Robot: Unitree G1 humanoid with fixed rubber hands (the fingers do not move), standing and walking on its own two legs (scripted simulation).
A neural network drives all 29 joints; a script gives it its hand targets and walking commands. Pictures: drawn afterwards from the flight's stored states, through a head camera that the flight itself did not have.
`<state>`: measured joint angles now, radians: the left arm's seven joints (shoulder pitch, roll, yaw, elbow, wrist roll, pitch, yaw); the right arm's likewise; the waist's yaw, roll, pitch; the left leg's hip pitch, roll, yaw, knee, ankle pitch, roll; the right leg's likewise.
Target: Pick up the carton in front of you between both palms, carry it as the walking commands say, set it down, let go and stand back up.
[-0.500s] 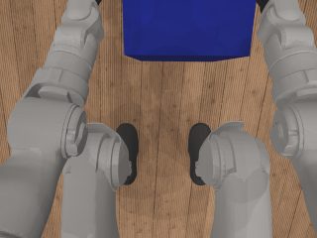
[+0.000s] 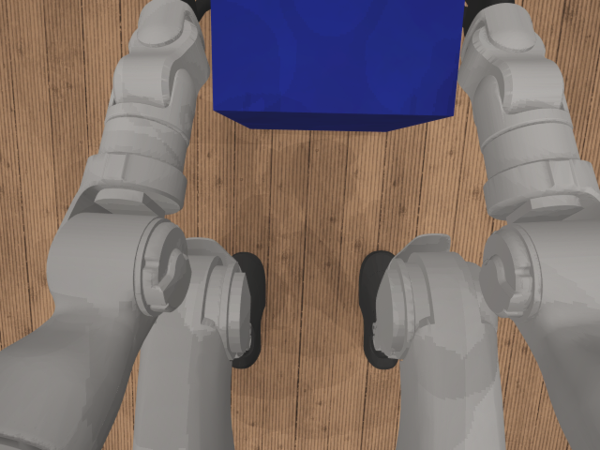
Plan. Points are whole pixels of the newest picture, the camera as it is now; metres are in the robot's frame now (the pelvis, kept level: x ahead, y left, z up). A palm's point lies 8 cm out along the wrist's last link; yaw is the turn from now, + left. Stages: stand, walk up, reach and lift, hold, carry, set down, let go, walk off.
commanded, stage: reach and lift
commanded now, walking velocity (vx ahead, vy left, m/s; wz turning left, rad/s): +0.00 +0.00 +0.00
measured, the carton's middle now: (326, 34) +0.55 -0.03 -0.20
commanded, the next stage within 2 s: none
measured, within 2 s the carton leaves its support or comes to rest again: neither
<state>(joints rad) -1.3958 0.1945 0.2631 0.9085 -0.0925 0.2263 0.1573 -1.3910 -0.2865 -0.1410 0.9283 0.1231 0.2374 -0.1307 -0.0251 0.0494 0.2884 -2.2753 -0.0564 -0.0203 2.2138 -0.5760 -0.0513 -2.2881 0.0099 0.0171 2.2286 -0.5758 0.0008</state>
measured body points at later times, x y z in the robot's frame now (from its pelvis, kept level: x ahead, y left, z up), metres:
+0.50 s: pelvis -0.01 +0.01 +0.13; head +0.26 -0.01 +0.49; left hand +0.52 +0.11 +0.06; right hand +0.50 -0.19 +0.06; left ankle +0.11 +0.13 -0.33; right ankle +0.11 -0.12 -0.33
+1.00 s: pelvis +0.04 +0.01 +0.26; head +0.20 -0.01 +0.68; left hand +0.48 +0.12 +0.22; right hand +0.45 -0.18 +0.22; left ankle +0.11 +0.13 -0.33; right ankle +0.11 -0.12 -0.33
